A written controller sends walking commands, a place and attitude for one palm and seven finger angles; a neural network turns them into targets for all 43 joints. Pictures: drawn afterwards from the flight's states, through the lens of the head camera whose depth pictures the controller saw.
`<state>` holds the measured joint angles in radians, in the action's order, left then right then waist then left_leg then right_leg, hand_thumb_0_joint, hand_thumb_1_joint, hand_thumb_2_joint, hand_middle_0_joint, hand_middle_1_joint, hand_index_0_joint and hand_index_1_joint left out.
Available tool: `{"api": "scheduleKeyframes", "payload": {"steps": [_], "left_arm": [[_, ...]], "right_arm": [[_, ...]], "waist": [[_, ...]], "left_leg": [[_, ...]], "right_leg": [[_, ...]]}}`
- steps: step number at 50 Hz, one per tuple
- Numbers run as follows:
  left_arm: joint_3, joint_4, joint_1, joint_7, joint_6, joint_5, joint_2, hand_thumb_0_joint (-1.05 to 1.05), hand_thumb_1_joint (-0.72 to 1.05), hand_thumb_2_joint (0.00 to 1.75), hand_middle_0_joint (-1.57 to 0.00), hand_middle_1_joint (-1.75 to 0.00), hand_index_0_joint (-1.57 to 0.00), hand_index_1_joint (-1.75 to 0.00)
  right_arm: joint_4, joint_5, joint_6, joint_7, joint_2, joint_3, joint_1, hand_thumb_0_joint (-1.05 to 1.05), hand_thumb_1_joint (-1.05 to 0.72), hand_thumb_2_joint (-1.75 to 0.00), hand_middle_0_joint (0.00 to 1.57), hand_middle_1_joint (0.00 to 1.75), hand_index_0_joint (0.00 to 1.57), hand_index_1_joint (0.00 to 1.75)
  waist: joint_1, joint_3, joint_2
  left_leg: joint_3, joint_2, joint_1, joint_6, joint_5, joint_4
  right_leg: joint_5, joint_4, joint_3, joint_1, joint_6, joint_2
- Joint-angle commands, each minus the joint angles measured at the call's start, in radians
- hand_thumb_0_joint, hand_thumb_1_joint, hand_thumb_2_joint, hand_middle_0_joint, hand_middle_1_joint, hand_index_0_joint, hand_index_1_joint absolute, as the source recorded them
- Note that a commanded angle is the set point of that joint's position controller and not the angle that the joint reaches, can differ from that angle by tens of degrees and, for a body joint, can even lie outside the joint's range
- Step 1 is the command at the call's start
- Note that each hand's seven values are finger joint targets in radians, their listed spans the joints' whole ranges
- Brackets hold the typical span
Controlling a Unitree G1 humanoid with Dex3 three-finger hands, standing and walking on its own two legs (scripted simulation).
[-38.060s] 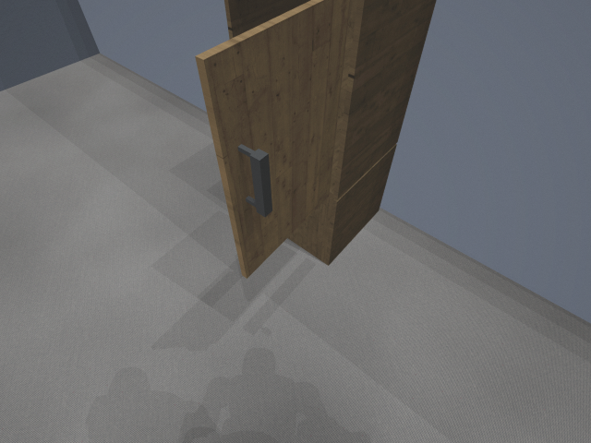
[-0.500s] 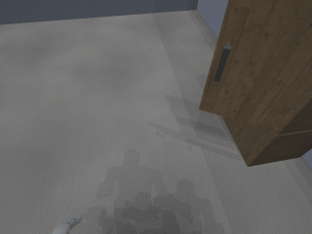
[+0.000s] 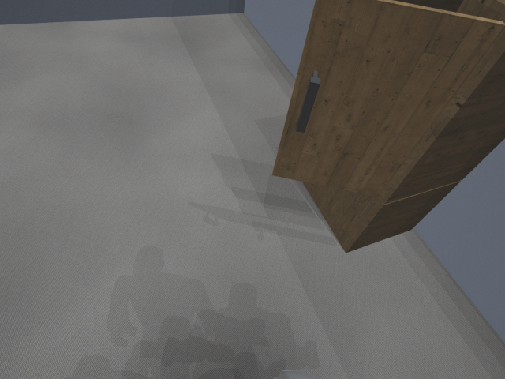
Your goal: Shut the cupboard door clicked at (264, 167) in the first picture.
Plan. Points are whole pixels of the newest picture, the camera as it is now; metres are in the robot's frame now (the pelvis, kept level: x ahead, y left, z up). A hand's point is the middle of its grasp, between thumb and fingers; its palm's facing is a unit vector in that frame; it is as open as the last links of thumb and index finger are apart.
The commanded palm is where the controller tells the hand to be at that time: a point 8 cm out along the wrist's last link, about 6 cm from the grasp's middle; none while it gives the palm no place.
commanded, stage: turn to face it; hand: left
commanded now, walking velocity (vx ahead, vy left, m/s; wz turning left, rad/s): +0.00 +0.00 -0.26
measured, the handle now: (307, 102) +0.77 -0.10 +0.00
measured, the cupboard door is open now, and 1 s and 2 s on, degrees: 59 59 59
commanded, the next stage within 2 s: take the last steps up to it in 0.04 s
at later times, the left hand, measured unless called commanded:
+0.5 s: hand out of the picture +0.09 +0.13 -0.17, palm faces -0.11 -0.98 -0.18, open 7.4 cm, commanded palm none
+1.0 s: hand (214, 285) +0.31 +0.08 -0.16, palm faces -0.22 -0.95 -0.20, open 7.4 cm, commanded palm none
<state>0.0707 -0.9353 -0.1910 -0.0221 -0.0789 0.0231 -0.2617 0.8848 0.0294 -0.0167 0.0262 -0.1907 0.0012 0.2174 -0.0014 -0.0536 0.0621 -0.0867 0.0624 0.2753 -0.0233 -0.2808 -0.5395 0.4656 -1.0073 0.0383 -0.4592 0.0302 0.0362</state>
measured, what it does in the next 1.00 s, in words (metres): walks ahead: right foot, then left foot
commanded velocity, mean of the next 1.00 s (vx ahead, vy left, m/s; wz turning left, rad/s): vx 0.24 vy -0.12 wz -0.15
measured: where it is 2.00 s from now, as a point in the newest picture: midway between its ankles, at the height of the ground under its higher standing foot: (262, 376)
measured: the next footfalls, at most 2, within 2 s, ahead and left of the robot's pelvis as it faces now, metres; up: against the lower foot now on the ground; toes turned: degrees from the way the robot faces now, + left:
right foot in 0.30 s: -0.01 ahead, -0.14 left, +0.00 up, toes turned -8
left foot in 0.64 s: +0.21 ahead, +0.05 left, +0.00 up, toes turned +1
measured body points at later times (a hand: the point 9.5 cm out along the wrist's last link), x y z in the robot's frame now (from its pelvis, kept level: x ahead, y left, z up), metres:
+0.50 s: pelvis +0.04 -0.05 +0.00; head +0.05 -0.05 +0.45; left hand +0.09 +0.18 -0.15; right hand +0.03 -0.31 -0.15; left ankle +0.08 +0.07 -0.68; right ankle -0.05 -0.13 -0.74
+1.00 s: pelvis +0.19 -0.10 +0.01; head +0.22 -0.10 +0.46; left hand +0.32 +0.13 -0.14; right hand +0.10 -0.31 -0.14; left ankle +0.17 +0.05 -0.74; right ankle +0.25 -0.28 -0.68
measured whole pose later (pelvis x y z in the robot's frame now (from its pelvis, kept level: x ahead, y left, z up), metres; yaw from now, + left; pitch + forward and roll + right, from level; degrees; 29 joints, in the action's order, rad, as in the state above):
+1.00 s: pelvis +0.19 -0.10 +0.01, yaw -11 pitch +0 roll -1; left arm 0.07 -0.99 -0.16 -0.04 -0.03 0.03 -0.24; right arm 1.04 0.04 0.03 0.01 -0.15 0.03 0.39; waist -0.04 -0.06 0.01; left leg -0.19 0.13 0.10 0.05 -0.25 -0.36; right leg 0.16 -0.84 -0.03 -0.57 0.03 -0.11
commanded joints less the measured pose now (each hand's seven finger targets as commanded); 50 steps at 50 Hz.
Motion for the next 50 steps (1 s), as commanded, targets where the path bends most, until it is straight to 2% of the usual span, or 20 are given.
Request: {"api": "scheduleKeyframes", "payload": {"steps": [1,7,10,12,13,14,15,16,18,21,27,30,31,32,33,34,37,41,47,50], "left_arm": [[0.016,0.066,0.002,0.001,0.023,-0.004,-0.046,0.00,0.90,0.90,-0.20,-0.30,-0.20,-0.30],[-0.001,0.064,0.048,0.004,0.027,-0.004,-0.017,0.00,0.90,0.90,-0.20,-0.30,-0.20,-0.30],[-0.004,0.052,0.030,-0.006,0.033,-0.004,-0.013,0.00,0.90,0.90,-0.20,-0.30,-0.20,-0.30],[0.004,0.026,-0.031,-0.015,0.040,0.001,-0.035,0.00,0.90,0.90,-0.20,-0.30,-0.20,-0.30],[0.016,0.004,-0.089,-0.014,0.050,0.004,-0.070,0.00,0.90,0.90,-0.20,-0.30,-0.20,-0.30],[0.034,-0.017,-0.151,-0.003,0.062,0.012,-0.158,0.00,0.90,0.90,-0.20,-0.30,-0.20,-0.30],[0.041,-0.024,-0.180,0.010,0.060,0.004,-0.207,0.00,0.90,0.90,-0.20,-0.30,-0.20,-0.30],[0.032,-0.019,-0.177,0.016,0.064,0.001,-0.184,0.00,0.90,0.90,-0.20,-0.30,-0.20,-0.30],[0.025,-0.017,-0.104,0.027,0.077,0.003,-0.116,0.00,0.90,0.90,-0.20,-0.30,-0.20,-0.30],[0.008,-0.011,-0.063,0.024,0.101,0.001,-0.078,0.00,0.90,0.90,-0.20,-0.30,-0.20,-0.30],[0.012,-0.063,-0.122,0.024,0.111,0.008,-0.097,0.00,0.90,0.90,-0.20,-0.30,-0.20,-0.30],[0.013,-0.070,-0.091,0.017,0.106,-0.004,-0.099,0.00,0.90,0.90,-0.20,-0.30,-0.20,-0.30],[0.010,-0.068,-0.083,0.014,0.105,-0.012,-0.079,0.00,0.90,0.90,-0.20,-0.30,-0.20,-0.30],[0.001,-0.059,-0.142,0.005,0.103,-0.015,-0.005,0.00,0.90,0.90,-0.20,-0.30,-0.20,-0.30],[-0.011,-0.019,-0.107,0.001,0.100,-0.012,-0.019,0.00,0.90,0.90,-0.20,-0.30,-0.20,-0.30],[0.003,-0.018,-0.075,0.000,0.091,0.004,-0.055,0.00,0.90,0.90,-0.20,-0.30,-0.20,-0.30],[0.011,-0.031,-0.037,-0.020,0.077,0.017,-0.039,0.00,0.90,0.90,-0.20,-0.30,-0.20,-0.30],[0.009,-0.049,-0.090,-0.024,0.055,0.011,0.007,0.00,0.90,0.90,-0.20,-0.30,-0.20,-0.30],[-0.006,0.004,0.044,-0.024,0.060,0.006,0.025,0.00,0.90,0.90,-0.20,-0.30,-0.20,-0.30],[-0.005,0.004,0.048,-0.021,0.072,0.003,0.014,0.00,0.90,0.90,-0.20,-0.30,-0.20,-0.30]], "right_arm": [[-0.038,0.001,0.024,0.025,-0.196,0.055,0.042,0.00,-0.90,-0.90,0.20,0.30,0.20,0.30],[0.021,0.001,0.016,0.018,-0.198,0.071,0.111,0.00,-0.90,-0.90,0.20,0.30,0.20,0.30],[0.040,0.006,0.010,0.010,-0.227,0.084,0.120,0.00,-0.90,-0.90,0.20,0.30,0.20,0.30],[0.045,-0.002,0.010,0.005,-0.233,0.090,0.098,0.00,-0.90,-0.90,0.20,0.30,0.20,0.30],[0.043,-0.007,0.012,0.003,-0.209,0.088,0.075,0.00,-0.90,-0.90,0.20,0.30,0.20,0.30],[0.018,-0.019,0.016,-0.001,-0.135,0.070,0.049,0.00,-0.90,-0.90,0.20,0.30,0.20,0.30],[-0.029,-0.008,0.012,-0.006,-0.134,0.059,-0.067,0.00,-0.90,-0.90,0.20,0.30,0.20,0.30],[-0.040,-0.005,0.013,-0.012,-0.148,0.063,-0.102,0.00,-0.90,-0.90,0.20,0.30,0.20,0.30],[-0.005,0.000,0.014,-0.015,-0.150,0.072,-0.079,0.00,-0.90,-0.90,0.20,0.30,0.20,0.30],[0.022,0.005,0.011,-0.029,-0.124,0.073,-0.022,0.00,-0.90,-0.90,0.20,0.30,0.20,0.30],[0.005,0.001,0.037,-0.029,-0.092,0.064,-0.052,0.00,-0.90,-0.90,0.20,0.30,0.20,0.30],[0.053,0.003,0.054,-0.012,-0.115,0.065,0.076,0.00,-0.90,-0.90,0.20,0.30,0.20,0.30],[0.093,0.008,0.063,-0.004,-0.154,0.075,0.195,0.00,-0.90,-0.90,0.20,0.30,0.20,0.30],[0.121,0.024,0.072,0.006,-0.272,0.102,0.319,0.00,-0.90,-0.90,0.20,0.30,0.20,0.30],[0.125,0.019,0.063,0.017,-0.325,0.101,0.383,0.00,-0.90,-0.90,0.20,0.30,0.20,0.30],[0.112,0.011,0.053,0.017,-0.304,0.095,0.313,0.00,-0.90,-0.90,0.20,0.30,0.20,0.30],[0.068,0.009,0.065,0.020,-0.184,0.063,0.154,0.00,-0.90,-0.90,0.20,0.30,0.20,0.30],[0.079,0.004,0.078,0.014,-0.165,0.066,0.150,0.00,-0.90,-0.90,0.20,0.30,0.20,0.30],[0.106,0.007,0.065,-0.004,-0.156,0.079,0.190,0.00,-0.90,-0.90,0.20,0.30,0.20,0.30],[0.112,0.009,0.058,-0.009,-0.169,0.090,0.178,0.00,-0.90,-0.90,0.20,0.30,0.20,0.30]], "waist": [[-0.005,0.087,-0.227],[-0.042,0.114,-0.265],[-0.042,0.130,-0.252],[-0.007,0.131,-0.187],[0.028,0.126,-0.100],[0.059,0.110,0.167],[0.102,0.006,0.262],[0.092,-0.044,0.134],[0.041,-0.099,0.152],[-0.014,-0.083,0.084],[0.004,0.001,0.042],[-0.065,0.044,-0.001],[-0.113,0.101,-0.069],[-0.140,0.198,-0.335],[-0.154,0.199,-0.386],[-0.123,0.110,-0.262],[-0.048,-0.058,-0.212],[-0.011,-0.001,-0.204],[-0.035,-0.068,-0.208],[-0.031,-0.035,-0.212]], "left_leg": [[0.149,0.224,-0.162,-0.105,0.493,0.190],[0.126,0.247,-0.205,-0.125,0.516,0.162],[0.153,0.276,-0.179,-0.109,0.230,0.173],[0.128,0.252,-0.053,-0.065,-0.011,0.121],[0.063,0.193,0.063,-0.020,-0.112,0.028],[-0.078,0.061,0.288,0.045,-0.281,-0.195],[-0.043,0.000,0.436,0.062,-0.396,-0.410],[0.034,0.019,0.473,0.054,-0.320,-0.520],[0.049,0.055,0.472,0.060,-0.213,-0.566],[0.027,0.052,0.364,0.074,-0.093,-0.519],[-0.021,0.032,0.284,0.070,-0.078,-0.213],[-0.072,-0.018,0.018,0.056,0.051,-0.010],[-0.028,0.005,-0.200,0.048,0.121,0.068],[0.359,0.279,-0.437,-0.036,0.074,0.147],[0.618,0.464,-0.456,-0.125,-0.004,0.281],[0.574,0.466,-0.312,-0.141,-0.146,0.322],[0.355,0.355,-0.052,-0.067,-0.164,0.379],[0.100,0.277,-0.083,-0.063,0.039,0.358],[0.009,0.259,-0.078,-0.081,0.097,0.367],[-0.002,0.268,-0.098,-0.079,0.121,0.312]], "right_leg": [[-0.033,-0.068,-0.015,-0.058,0.015,-0.039],[-0.006,0.187,-0.074,0.044,0.009,-0.044],[-0.015,0.334,-0.112,0.131,-0.010,-0.021],[-0.151,0.551,-0.124,0.313,-0.028,-0.012],[-0.149,0.673,-0.055,0.444,-0.054,-0.055],[-0.027,0.800,0.238,0.582,-0.144,-0.266],[-0.033,0.848,0.407,0.498,-0.249,-0.387],[-0.010,0.860,0.371,0.437,-0.287,-0.385],[0.004,0.853,0.321,0.372,-0.277,-0.319],[-0.181,0.831,0.136,0.299,-0.247,-0.246],[-0.415,0.749,0.119,0.441,-0.256,-0.244],[-0.536,0.588,0.072,0.358,-0.214,-0.190],[-0.539,0.405,0.031,0.248,-0.176,-0.137],[-0.219,0.120,-0.044,0.009,-0.105,-0.029],[0.097,-0.126,-0.031,-0.140,-0.085,0.016],[0.073,-0.217,0.039,-0.157,-0.092,-0.048],[-0.136,-0.238,0.024,-0.154,-0.058,-0.116],[-0.249,-0.146,-0.015,-0.138,-0.027,-0.117],[-0.324,0.169,-0.089,-0.118,-0.002,-0.143],[-0.314,0.307,-0.118,-0.024,-0.007,-0.122]]}}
